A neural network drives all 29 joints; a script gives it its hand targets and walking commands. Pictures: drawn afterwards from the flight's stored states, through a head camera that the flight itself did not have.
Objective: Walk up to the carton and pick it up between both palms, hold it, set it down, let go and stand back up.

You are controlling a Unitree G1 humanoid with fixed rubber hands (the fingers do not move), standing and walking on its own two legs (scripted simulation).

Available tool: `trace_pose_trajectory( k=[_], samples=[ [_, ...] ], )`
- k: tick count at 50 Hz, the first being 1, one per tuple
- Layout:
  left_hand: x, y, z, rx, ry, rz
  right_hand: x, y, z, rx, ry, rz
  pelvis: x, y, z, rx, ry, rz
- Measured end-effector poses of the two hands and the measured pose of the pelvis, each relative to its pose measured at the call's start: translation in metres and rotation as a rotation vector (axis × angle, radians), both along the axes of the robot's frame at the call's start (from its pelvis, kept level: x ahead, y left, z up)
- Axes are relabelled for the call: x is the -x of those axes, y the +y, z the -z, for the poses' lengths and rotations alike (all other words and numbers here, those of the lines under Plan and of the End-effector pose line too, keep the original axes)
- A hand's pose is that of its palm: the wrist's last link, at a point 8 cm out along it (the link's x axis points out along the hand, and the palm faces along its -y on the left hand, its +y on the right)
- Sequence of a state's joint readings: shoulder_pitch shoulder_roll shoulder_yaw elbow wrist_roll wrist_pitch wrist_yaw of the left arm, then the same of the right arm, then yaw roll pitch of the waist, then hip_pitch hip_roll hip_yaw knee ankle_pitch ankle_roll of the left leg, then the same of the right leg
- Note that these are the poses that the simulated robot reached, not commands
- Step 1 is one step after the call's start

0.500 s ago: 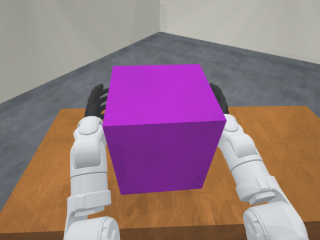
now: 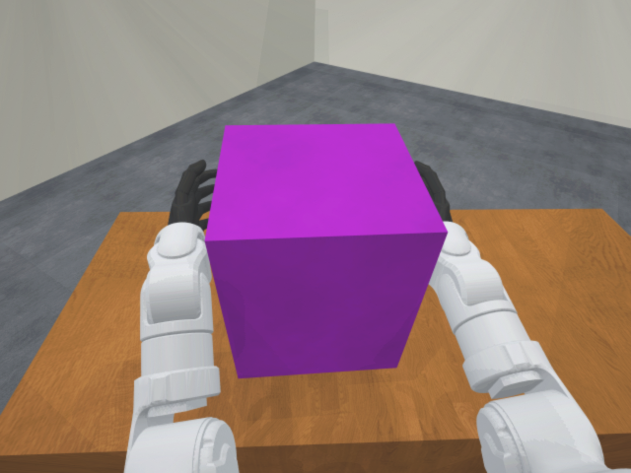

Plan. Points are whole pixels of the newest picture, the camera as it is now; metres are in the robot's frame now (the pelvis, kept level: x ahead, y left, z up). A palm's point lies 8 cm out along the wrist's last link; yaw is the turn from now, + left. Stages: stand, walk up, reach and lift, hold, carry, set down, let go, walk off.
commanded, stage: hold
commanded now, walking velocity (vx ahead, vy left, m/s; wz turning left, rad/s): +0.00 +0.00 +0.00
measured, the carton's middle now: (315, 252) +0.35 +0.00 +0.15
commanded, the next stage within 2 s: none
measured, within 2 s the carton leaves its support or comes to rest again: neither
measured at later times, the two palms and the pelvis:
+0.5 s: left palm (186, 226) +0.36 +0.16 +0.19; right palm (431, 222) +0.36 -0.15 +0.18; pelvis +0.00 +0.00 +0.00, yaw +0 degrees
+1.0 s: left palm (189, 223) +0.37 +0.15 +0.19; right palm (432, 220) +0.37 -0.15 +0.18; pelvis +0.00 +0.00 +0.00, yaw +1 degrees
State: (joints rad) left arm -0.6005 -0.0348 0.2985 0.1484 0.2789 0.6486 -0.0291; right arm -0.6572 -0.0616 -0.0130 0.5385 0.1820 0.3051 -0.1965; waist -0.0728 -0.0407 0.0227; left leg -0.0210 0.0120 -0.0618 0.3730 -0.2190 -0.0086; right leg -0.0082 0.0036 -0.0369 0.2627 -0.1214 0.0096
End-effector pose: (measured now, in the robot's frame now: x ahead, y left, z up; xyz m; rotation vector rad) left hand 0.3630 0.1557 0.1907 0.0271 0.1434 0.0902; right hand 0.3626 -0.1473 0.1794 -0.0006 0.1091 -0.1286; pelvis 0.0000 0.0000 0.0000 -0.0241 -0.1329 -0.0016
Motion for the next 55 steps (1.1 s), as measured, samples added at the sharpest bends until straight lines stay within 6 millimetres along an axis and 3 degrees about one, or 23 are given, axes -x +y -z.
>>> trace_pose_trajectory(
  k=[55],
  samples=[
    [-0.0029,0.0005,-0.0014,-0.003,-0.01,-0.009,-0.0053,0.0002,-0.0006,-0.014,-0.01,-0.006,-0.005,-0.002,-0.0004,0.001,0.006,-0.013]
  ],
)
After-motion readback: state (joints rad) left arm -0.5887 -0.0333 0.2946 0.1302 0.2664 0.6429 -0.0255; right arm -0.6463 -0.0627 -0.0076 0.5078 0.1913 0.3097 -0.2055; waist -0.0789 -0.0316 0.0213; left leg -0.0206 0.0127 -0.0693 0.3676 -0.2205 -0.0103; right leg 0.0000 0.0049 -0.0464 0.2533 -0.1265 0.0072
